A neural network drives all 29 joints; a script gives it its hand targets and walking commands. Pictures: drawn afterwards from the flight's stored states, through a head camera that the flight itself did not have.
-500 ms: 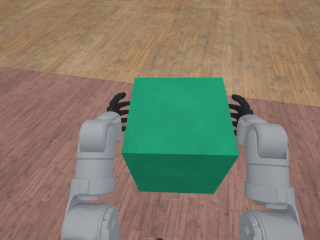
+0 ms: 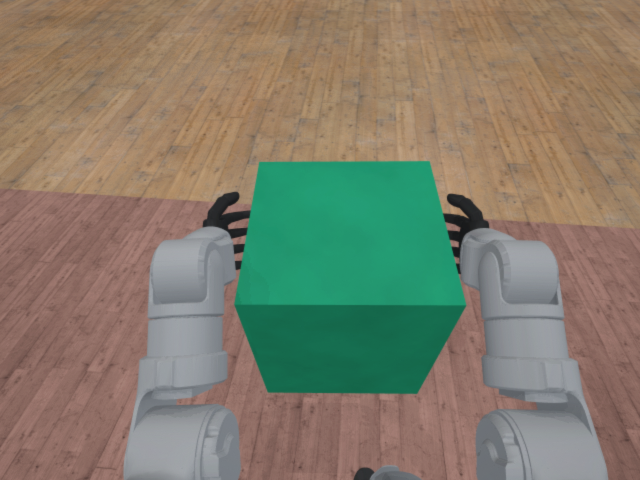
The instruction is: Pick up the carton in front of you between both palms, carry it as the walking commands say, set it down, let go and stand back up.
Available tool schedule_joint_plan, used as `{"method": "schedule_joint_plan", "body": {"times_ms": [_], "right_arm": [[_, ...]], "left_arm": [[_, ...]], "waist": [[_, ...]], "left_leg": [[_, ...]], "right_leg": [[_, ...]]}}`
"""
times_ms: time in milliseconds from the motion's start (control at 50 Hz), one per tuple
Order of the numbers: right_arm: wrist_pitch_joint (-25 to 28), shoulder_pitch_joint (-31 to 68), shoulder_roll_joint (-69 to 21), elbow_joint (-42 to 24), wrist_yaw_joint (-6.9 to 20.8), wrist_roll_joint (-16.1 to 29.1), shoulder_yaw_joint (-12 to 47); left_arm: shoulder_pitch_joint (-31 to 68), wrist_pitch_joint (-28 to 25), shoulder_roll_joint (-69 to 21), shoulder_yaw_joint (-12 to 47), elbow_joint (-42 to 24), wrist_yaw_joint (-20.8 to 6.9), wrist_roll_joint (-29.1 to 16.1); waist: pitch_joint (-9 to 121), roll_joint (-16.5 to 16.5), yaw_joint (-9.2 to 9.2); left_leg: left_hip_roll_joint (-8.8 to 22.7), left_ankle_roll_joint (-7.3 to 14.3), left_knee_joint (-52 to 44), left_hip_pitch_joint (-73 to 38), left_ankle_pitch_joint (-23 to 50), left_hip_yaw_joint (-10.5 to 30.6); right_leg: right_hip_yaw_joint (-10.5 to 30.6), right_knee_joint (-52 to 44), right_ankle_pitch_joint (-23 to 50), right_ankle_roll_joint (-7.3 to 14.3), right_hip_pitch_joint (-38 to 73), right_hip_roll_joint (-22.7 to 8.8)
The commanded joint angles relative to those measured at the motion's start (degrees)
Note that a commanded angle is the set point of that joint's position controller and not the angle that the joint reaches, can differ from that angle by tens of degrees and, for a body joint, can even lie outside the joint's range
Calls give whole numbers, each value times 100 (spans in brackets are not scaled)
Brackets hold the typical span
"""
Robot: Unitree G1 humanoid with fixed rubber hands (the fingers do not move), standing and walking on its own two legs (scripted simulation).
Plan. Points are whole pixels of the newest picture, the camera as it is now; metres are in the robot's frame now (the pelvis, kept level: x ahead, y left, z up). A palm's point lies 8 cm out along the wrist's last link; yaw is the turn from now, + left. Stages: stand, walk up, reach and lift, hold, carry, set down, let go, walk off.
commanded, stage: carry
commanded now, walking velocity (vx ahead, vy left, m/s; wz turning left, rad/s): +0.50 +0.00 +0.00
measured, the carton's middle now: (343, 284) +0.36 -0.02 +0.05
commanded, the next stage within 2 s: none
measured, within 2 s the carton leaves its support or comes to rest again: neither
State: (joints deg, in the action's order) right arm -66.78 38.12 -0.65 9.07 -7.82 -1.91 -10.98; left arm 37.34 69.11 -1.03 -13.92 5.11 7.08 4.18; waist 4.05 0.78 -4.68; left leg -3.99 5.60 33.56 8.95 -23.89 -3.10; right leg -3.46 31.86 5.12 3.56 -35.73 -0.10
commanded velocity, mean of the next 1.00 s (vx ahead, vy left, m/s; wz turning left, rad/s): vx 0.50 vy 0.00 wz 0.00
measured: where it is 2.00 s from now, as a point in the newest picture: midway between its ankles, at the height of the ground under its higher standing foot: (331, 255)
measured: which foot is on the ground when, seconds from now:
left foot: down 0.00-0.04, up 0.06-0.60, down 0.62-1.00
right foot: up 0.00-0.04, down 0.06-0.60, up 0.62-1.00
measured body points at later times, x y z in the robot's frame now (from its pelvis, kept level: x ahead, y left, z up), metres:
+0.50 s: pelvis +0.27 -0.03 -0.02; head +0.31 -0.04 +0.42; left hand +0.64 +0.14 +0.09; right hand +0.65 -0.17 +0.08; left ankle +0.41 +0.11 -0.71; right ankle +0.17 -0.07 -0.75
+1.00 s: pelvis +0.56 -0.01 -0.05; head +0.60 +0.00 +0.40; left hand +0.94 +0.12 +0.05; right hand +0.92 -0.18 +0.06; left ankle +0.48 +0.04 -0.78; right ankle +0.69 -0.16 -0.73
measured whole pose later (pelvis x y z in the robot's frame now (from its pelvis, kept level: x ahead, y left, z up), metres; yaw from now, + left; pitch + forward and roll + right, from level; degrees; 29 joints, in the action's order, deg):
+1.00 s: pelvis +0.56 -0.01 -0.05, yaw -1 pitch +5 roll -1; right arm -66.5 37.1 -0.4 5.4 -8.3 -1.3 -11.0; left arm 36.9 68.3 -0.9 -12.4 2.7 7.8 3.5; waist 0.8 0.3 -4.0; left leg -3.6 7.1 30.4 13.5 -16.5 -4.1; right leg -0.4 47.2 -4.7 1.8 -42.1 -2.5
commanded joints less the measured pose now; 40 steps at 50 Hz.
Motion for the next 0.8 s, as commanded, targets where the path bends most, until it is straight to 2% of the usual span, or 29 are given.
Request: {"method": "schedule_joint_plan", "body": {"times_ms": [0,20,40,60,80,100,120,140,160,180,220,280,340,400,500,520,540,560,580,600,620,640,660,680,700,740,780], "right_arm": [[97,4015,-6241,-364,1563,2527,3616],[120,3993,-6247,-217,1573,2530,3567],[145,4013,-6231,-107,1589,2479,3502],[121,3990,-6446,111,1597,2431,3433],[127,4040,-6370,64,1577,2418,3347],[166,4320,-6456,-153,1552,2464,3458],[221,4596,-6608,-344,1504,2479,3507],[275,4712,-6651,-518,1441,2487,3474],[283,4626,-6690,-657,1362,2474,3474],[287,4540,-6679,-822,1284,2448,3479],[291,4270,-6620,-986,1153,2365,3515],[295,3937,-6449,-1120,1039,2201,3595],[278,3878,-6249,-1312,1003,2116,3733],[196,3878,-6001,-1416,997,2066,3811],[7,3572,-5687,-853,1108,1829,3636],[-18,3530,-5653,-698,1142,1784,3558],[-34,3513,-5624,-554,1175,1743,3463],[-37,3481,-5614,-398,1206,1699,3351],[-31,3420,-5604,-249,1241,1659,3226],[-23,3356,-5564,-101,1285,1632,3069],[-3,3469,-5351,147,1287,1525,2858],[28,3278,-5482,307,1320,1576,2857],[79,3501,-5763,111,1377,1721,2936],[111,3965,-6044,-152,1425,1943,3054],[134,4366,-6279,-405,1456,2204,3224],[171,4767,-6569,-812,1470,2585,3470],[181,4733,-6623,-1031,1461,2728,3576]], "left_arm": [[3453,-184,-5782,3488,273,-1190,-1901],[3369,-202,-5726,3375,429,-1226,-1854],[3231,-222,-5686,3261,609,-1275,-1841],[3324,-267,-5500,3090,762,-1293,-1753],[3234,-309,-5637,3144,838,-1332,-1810],[3415,-376,-5894,3256,622,-1380,-2010],[3916,-420,-6176,3449,252,-1408,-2216],[4385,-455,-6337,3592,-94,-1433,-2447],[4625,-458,-6567,3813,-314,-1431,-2691],[4763,-478,-6657,3919,-559,-1421,-2861],[4706,-478,-6649,4022,-806,-1390,-2996],[4341,-455,-6521,4085,-885,-1381,-2995],[4181,-432,-6343,4144,-1001,-1388,-2952],[4084,-363,-6120,4156,-1049,-1384,-2879],[3685,-255,-5894,4051,-403,-1451,-2679],[3695,-254,-5904,4025,-255,-1471,-2673],[3707,-258,-5929,3996,-101,-1495,-2679],[3776,-265,-5981,3967,37,-1523,-2701],[3877,-281,-6051,3945,177,-1552,-2717],[3988,-296,-6103,3889,291,-1573,-2718],[4144,-270,-6322,3800,514,-1588,-2704],[4070,-270,-6284,3713,569,-1569,-2699],[4331,-306,-6363,3758,397,-1533,-2692],[4562,-343,-6490,3748,247,-1483,-2693],[4632,-378,-6584,3737,113,-1416,-2695],[4501,-406,-6625,3701,-159,-1274,-2628],[4246,-418,-6602,3721,-309,-1154,-2536]], "waist": [[2089,-681,252],[2286,-469,538],[2613,149,638],[3144,1305,596],[3353,1517,805],[2939,1061,869],[2662,581,793],[2458,253,697],[2457,114,628],[2467,148,595],[2564,312,581],[2635,404,709],[2616,442,836],[2452,469,942],[1984,504,1165],[1936,553,1111],[1979,641,956],[2116,614,701],[2342,482,395],[2670,-131,260],[3075,-1395,211],[3257,-1455,94],[2882,-1124,106],[2571,-622,146],[2320,-369,268],[2316,-425,368],[2418,-583,336]], "left_leg": [[1010,137,963,-1044,4928,457],[866,-19,1828,-441,4319,210],[664,-144,2918,827,1913,144],[24,-389,4194,2624,-1119,243],[-28,-379,4975,3444,-1171,468],[219,-293,4876,3720,-822,544],[334,-258,4659,3688,-526,534],[471,-272,4361,3568,-276,540],[579,-301,4077,3309,-87,555],[609,-342,3879,3157,46,502],[667,-421,3574,3237,210,435],[725,-483,3122,3821,649,358],[706,-435,2639,4178,1203,242],[576,-346,1801,4041,1815,80],[103,-210,-202,3194,2770,-434],[51,-129,-553,2690,2944,-454],[15,-37,-803,2053,3042,-454],[26,9,-1107,1208,3280,-514],[287,51,-1213,18,3609,-343],[1251,131,-401,-1432,5061,754],[2699,1190,92,-3171,6093,2876],[2712,1561,-392,-3117,3844,3695],[2341,1311,-689,-2516,2611,3364],[2107,1060,-856,-1906,2257,2982],[1960,873,-1004,-1308,2390,2603],[1803,717,-1191,-747,2400,2149],[1734,716,-1110,-841,3025,1886]], "right_leg": [[-375,-951,590,209,1560,332],[-328,-977,825,208,2643,153],[729,-141,2219,229,3980,-834],[2766,439,3265,1101,5646,-2157],[3757,-162,597,1639,5797,-2332],[3581,-554,-682,1416,5126,-1925],[3223,-656,-947,1188,4563,-1672],[2925,-739,-751,1075,4027,-1579],[2704,-836,-934,990,3644,-1528],[2528,-906,-963,904,3430,-1438],[2245,-836,-439,894,3492,-1368],[1863,-543,1018,845,4079,-1298],[1581,-336,1975,735,4564,-1168],[1280,-239,2374,654,4711,-940],[883,64,2699,540,4774,-602],[800,197,2701,463,4571,-605],[715,484,2903,341,4364,-638],[492,1011,2914,189,4095,-602],[238,1838,2163,59,3406,-488],[162,2916,-330,-6,1975,-255],[258,4392,-3913,-309,-97,467],[522,5069,-4095,-205,-759,500],[627,4922,-3718,-94,-989,206],[612,4561,-3330,-84,-985,44],[604,4133,-3072,-125,-797,-98],[486,3546,-2777,-246,-323,-173],[369,3193,-2580,-323,-381,-191]]}}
